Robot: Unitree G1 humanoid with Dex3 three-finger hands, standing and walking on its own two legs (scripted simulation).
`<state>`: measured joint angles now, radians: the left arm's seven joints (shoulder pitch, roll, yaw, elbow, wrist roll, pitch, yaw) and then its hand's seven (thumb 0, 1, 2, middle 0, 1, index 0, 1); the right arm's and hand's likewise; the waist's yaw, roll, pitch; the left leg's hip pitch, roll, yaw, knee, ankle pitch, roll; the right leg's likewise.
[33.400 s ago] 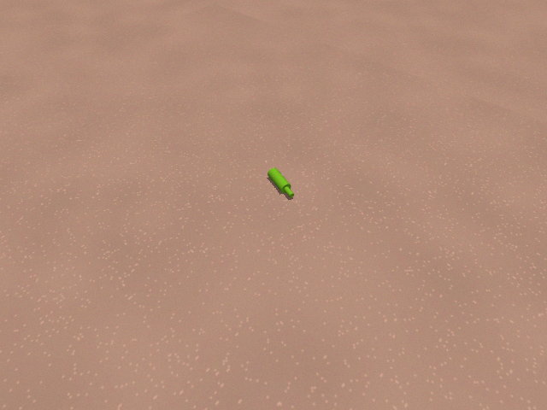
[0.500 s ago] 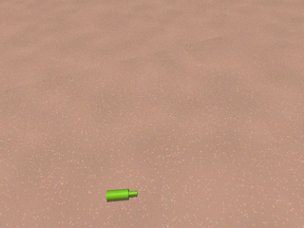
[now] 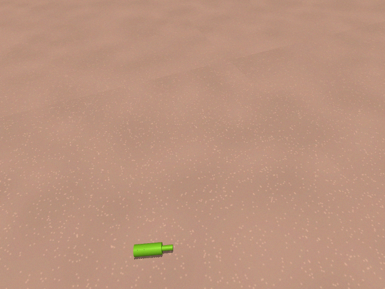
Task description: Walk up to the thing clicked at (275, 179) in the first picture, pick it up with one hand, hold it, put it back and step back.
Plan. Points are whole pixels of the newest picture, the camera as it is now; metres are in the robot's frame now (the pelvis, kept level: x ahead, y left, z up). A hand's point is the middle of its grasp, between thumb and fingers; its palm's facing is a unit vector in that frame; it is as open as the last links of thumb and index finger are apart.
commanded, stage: stand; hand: left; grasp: from above
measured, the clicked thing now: (153, 249) +0.44 +0.23 -0.75
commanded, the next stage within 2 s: step back in 0.58 s
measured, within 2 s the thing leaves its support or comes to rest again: neither
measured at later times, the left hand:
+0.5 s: hand out of the picture +0.06 +0.25 -0.16, palm faces +0.00 -0.94 -0.34, open 7.4 cm
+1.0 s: hand out of the picture +0.05 +0.26 -0.17, palm faces -0.02 -0.92 -0.40, open 7.4 cm
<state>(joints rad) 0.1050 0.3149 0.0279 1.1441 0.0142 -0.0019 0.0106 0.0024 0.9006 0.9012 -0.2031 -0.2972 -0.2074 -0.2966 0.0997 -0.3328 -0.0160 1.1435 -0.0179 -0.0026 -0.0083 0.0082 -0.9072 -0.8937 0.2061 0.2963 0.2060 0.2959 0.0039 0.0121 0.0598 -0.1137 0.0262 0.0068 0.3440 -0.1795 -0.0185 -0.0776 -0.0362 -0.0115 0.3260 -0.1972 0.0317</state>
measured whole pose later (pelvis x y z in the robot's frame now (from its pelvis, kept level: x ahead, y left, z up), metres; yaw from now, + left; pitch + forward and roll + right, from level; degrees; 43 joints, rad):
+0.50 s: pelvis +0.00 +0.00 +0.00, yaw +0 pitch -2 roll +0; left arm 0.12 0.33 0.02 1.14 0.01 0.00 0.00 0.00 0.90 0.90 -0.20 -0.30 -0.21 -0.30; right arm 0.11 -0.34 -0.01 1.15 -0.02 0.00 0.00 0.01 -0.91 -0.89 0.21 0.30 0.21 0.30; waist 0.00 0.01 0.06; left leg -0.12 0.03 0.01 0.34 -0.17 -0.02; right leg -0.09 -0.03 -0.01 0.33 -0.19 0.03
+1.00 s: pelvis -0.07 -0.01 -0.03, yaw -1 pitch -2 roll +0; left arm 0.08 0.40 0.07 0.95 0.00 0.05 0.00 0.00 0.90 0.90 -0.20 -0.30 -0.21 -0.30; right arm 0.06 -0.38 -0.06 0.95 -0.02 0.06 0.02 0.01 -0.91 -0.89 0.21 0.30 0.21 0.30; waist 0.00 0.01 0.17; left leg -0.39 0.06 0.01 0.65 -0.23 0.00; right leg -0.39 0.04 0.02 0.95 -0.51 -0.04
